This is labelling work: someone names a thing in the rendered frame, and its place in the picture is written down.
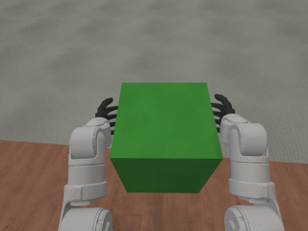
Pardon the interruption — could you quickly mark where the right robot upper arm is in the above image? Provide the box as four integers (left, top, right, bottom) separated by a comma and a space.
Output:
224, 205, 284, 231

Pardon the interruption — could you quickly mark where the left robot upper arm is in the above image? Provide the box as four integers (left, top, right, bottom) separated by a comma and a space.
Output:
59, 207, 113, 231

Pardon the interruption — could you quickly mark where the carton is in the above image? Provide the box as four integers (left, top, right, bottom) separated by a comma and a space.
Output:
110, 83, 223, 193

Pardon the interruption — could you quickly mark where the left robot forearm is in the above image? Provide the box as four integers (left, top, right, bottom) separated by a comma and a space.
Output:
58, 117, 112, 231

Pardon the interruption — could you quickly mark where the robot left hand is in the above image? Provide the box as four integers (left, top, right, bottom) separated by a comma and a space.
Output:
95, 97, 118, 135

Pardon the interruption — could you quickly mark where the right robot forearm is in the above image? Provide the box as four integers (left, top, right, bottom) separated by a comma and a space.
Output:
219, 114, 285, 231

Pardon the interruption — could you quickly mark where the robot right hand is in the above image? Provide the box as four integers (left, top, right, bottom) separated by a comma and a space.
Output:
211, 93, 235, 133

